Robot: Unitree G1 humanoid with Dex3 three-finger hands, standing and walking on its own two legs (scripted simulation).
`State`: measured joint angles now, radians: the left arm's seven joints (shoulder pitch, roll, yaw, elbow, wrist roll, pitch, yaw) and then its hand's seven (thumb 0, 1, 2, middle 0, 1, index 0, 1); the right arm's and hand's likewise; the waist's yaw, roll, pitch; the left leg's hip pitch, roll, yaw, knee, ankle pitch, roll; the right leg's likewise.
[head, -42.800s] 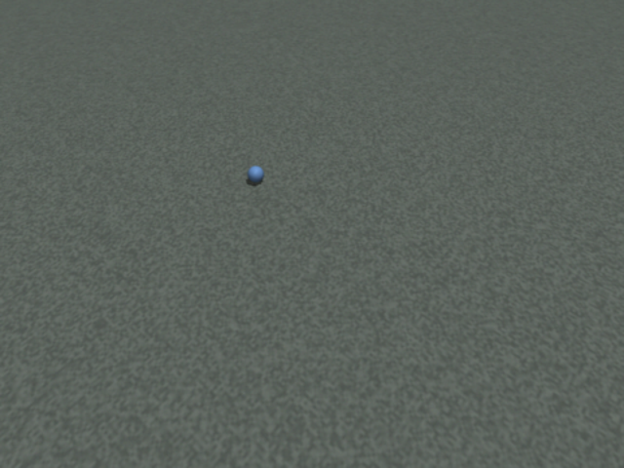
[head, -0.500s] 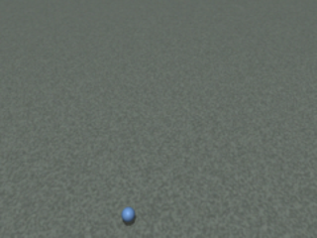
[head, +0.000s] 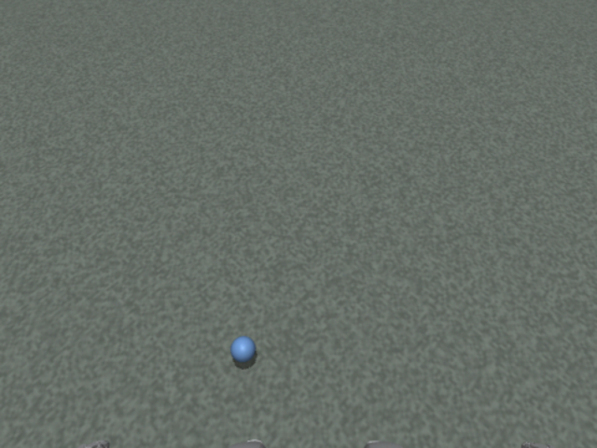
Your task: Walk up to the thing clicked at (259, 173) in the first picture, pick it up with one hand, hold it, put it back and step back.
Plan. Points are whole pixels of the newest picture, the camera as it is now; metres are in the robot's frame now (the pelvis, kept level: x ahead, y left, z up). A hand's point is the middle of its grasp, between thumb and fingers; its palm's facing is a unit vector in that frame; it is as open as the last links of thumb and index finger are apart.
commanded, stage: step back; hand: left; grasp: from above
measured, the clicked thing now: (243, 349) +0.45 +0.18 -0.72
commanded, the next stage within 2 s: none
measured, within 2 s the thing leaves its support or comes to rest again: neither
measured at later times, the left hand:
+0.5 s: hand out of the picture +0.02 +0.26 -0.15, palm faces -0.11 -0.91 -0.40, open 7.4 cm
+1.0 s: hand out of the picture -0.10 +0.28 -0.15, palm faces -0.01 -0.94 -0.34, open 7.4 cm
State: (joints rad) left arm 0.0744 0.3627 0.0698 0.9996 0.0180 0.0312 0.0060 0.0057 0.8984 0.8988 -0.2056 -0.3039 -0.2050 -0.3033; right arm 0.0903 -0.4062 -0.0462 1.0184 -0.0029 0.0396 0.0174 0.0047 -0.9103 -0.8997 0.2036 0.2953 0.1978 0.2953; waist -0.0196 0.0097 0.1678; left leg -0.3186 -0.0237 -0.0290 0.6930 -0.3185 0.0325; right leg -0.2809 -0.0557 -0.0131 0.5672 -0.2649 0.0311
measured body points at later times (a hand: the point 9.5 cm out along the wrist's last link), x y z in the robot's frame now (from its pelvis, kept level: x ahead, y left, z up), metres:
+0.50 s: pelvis -0.10 +0.01 -0.01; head -0.04 -0.01 +0.43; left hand +0.02 +0.31 -0.13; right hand -0.01 -0.31 -0.14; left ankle +0.00 +0.11 -0.73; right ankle -0.11 -0.11 -0.73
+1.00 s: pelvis -0.23 +0.03 +0.00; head -0.18 +0.05 +0.45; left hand -0.10 +0.33 -0.12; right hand -0.15 -0.29 -0.10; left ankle -0.21 +0.14 -0.73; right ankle -0.23 -0.12 -0.65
